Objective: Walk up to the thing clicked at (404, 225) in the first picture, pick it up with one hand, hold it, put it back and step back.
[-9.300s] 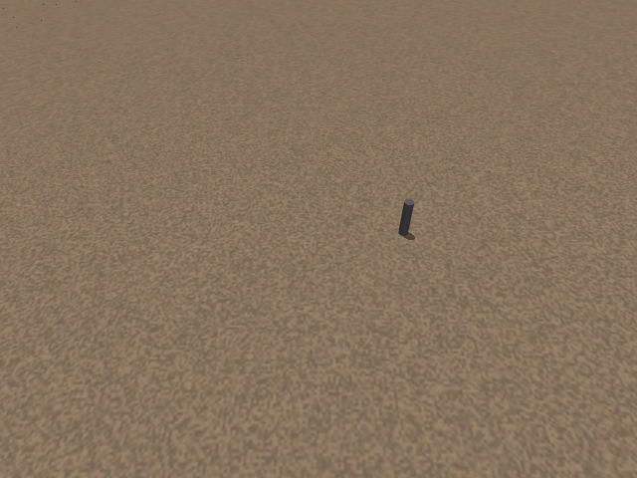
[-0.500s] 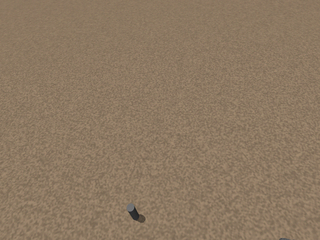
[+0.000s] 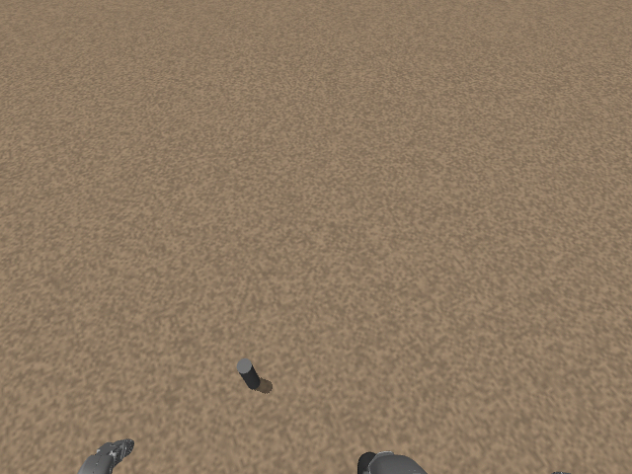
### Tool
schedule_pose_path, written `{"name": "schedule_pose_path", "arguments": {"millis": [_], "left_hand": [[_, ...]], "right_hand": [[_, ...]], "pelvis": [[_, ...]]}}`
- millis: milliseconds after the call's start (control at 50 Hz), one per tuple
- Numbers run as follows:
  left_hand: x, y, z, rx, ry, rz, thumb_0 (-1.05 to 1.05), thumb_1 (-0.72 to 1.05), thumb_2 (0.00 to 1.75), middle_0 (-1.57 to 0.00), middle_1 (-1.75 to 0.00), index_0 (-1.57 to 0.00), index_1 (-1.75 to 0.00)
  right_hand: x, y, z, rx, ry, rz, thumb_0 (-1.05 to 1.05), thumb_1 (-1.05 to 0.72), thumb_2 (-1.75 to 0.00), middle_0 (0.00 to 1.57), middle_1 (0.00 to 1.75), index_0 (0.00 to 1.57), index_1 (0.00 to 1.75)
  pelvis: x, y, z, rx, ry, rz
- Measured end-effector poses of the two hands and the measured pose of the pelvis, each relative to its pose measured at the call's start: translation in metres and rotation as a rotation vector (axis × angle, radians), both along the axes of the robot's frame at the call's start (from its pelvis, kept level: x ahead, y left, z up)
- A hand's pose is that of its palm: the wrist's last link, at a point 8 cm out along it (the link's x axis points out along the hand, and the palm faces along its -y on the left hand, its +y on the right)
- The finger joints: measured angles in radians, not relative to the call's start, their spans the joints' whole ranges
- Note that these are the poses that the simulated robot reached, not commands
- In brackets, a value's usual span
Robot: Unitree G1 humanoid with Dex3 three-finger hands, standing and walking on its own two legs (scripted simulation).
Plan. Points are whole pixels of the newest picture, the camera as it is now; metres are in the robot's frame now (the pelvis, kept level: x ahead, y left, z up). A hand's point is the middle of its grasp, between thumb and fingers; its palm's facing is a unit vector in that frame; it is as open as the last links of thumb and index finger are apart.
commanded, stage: walk up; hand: left
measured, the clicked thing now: (249, 374) +0.42 +0.20 -0.68
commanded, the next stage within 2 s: none
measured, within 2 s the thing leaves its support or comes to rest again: neither
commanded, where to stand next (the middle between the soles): +0.04 -0.02 m, yaw -1 degrees
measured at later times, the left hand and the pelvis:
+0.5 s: hand out of the picture -0.07 +0.26 -0.14, palm faces +0.01 -0.92 -0.39, open 7.4 cm; pelvis -0.07 -0.01 +0.01, yaw -3 degrees
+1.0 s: hand out of the picture +0.05 +0.29 -0.16, palm faces -0.02 -0.94 -0.33, open 7.4 cm; pelvis -0.03 +0.03 -0.01, yaw -1 degrees
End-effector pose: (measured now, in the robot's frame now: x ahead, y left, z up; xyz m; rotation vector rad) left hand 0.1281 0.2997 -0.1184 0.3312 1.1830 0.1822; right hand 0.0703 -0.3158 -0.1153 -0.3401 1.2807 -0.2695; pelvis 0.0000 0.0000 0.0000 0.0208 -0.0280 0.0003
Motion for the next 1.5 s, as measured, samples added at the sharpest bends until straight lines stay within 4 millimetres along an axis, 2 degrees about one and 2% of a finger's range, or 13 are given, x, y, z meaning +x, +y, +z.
{"name": "schedule_pose_path", "arguments": {"millis": [180,340,460,560,640,740,880,980,1060,1160,1260,1400,1500], "left_hand": [[-0.046,0.019,-0.009,0.026,0.011,0.0,0.01,0.91,0.9,-0.2,-0.3,-0.2,-0.3],[-0.123,0.009,-0.003,0.043,0.04,0.032,0.0,0.91,0.9,-0.2,-0.3,-0.2,-0.3],[-0.192,-0.003,0.016,0.037,0.087,0.075,0.01,0.91,0.9,-0.2,-0.3,-0.2,-0.3],[-0.219,0.01,0.03,0.062,0.14,0.106,0.01,0.9,0.9,-0.2,-0.3,-0.2,-0.3],[-0.21,0.026,0.028,0.08,0.14,0.114,0.01,0.9,0.9,-0.2,-0.3,-0.2,-0.3],[-0.174,0.046,0.001,0.056,0.113,0.116,0.01,0.9,0.9,-0.2,-0.3,-0.2,-0.3],[-0.112,0.037,-0.011,-0.021,0.044,0.043,0.01,0.91,0.9,-0.2,-0.3,-0.2,-0.3],[-0.089,0.033,-0.011,-0.026,0.01,0.016,0.0,0.91,0.9,-0.2,-0.3,-0.2,-0.3],[-0.087,0.03,-0.007,0.016,0.006,0.002,0.0,0.91,0.9,-0.2,-0.3,-0.2,-0.3],[-0.106,0.024,0.002,0.073,0.018,-0.001,0.0,0.91,0.9,-0.2,-0.3,-0.2,-0.3],[-0.123,0.019,0.013,0.086,0.033,0.001,0.01,0.91,0.9,-0.2,-0.3,-0.2,-0.3],[-0.129,0.019,0.007,0.024,-0.048,0.009,0.01,0.9,0.9,-0.2,-0.3,-0.2,-0.3],[-0.135,0.016,0.005,-0.017,-0.031,0.022,0.01,0.91,0.9,-0.2,-0.3,-0.2,-0.3]], "right_hand": [[-0.038,0.01,-0.005,-0.015,-0.029,0.022,0.0,-0.91,-0.9,0.21,0.3,0.21,0.3],[-0.05,-0.003,-0.01,0.015,-0.116,0.077,0.0,-0.9,-0.9,0.21,0.3,0.21,0.3],[-0.059,-0.008,0.004,0.046,-0.136,0.076,0.0,-0.91,-0.9,0.21,0.3,0.21,0.3],[-0.057,-0.013,0.014,0.043,-0.125,0.083,0.0,-0.9,-0.9,0.21,0.3,0.21,0.3],[-0.053,-0.007,0.012,0.026,-0.062,0.094,0.0,-0.91,-0.9,0.21,0.3,0.21,0.3],[-0.031,0.02,0.004,-0.002,-0.047,0.106,0.0,-0.91,-0.9,0.2,0.3,0.2,0.3],[-0.002,0.058,0.018,0.022,-0.171,0.124,0.0,-0.9,-0.9,0.21,0.3,0.21,0.3],[0.011,0.057,0.02,0.019,-0.223,0.123,0.0,-0.9,-0.9,0.21,0.3,0.21,0.3],[0.012,0.041,0.011,0.02,-0.237,0.105,0.0,-0.9,-0.9,0.21,0.3,0.21,0.3],[-0.001,0.016,-0.007,0.027,-0.212,0.063,0.0,-0.9,-0.9,0.21,0.3,0.21,0.3],[-0.031,0.007,-0.008,0.024,-0.144,0.05,0.0,-0.91,-0.9,0.21,0.3,0.21,0.3],[-0.082,0.015,-0.005,0.015,-0.03,0.094,0.0,-0.91,-0.9,0.21,0.3,0.21,0.3],[-0.104,0.021,0.014,0.014,-0.069,0.075,0.0,-0.91,-0.9,0.21,0.3,0.21,0.3]], "pelvis": [[-0.05,0.01,-0.011,-0.009,-0.026,-0.004],[-0.076,-0.01,-0.016,-0.02,-0.013,-0.059],[-0.071,-0.013,0.001,-0.029,-0.051,-0.061],[-0.063,-0.006,0.009,-0.034,-0.052,-0.032],[-0.053,0.003,0.005,-0.046,-0.044,0.004],[-0.038,0.021,-0.009,-0.029,-0.033,0.029],[-0.033,0.032,-0.003,-0.032,-0.033,0.002],[-0.031,0.03,-0.004,-0.029,-0.032,-0.021],[-0.039,0.023,-0.01,-0.033,-0.029,-0.035],[-0.055,0.009,-0.017,-0.044,-0.031,-0.029],[-0.067,0.006,-0.009,0.007,-0.01,-0.032],[-0.074,0.012,-0.009,-0.007,0.004,0.026],[-0.064,0.012,0.001,-0.005,-0.028,0.036]]}}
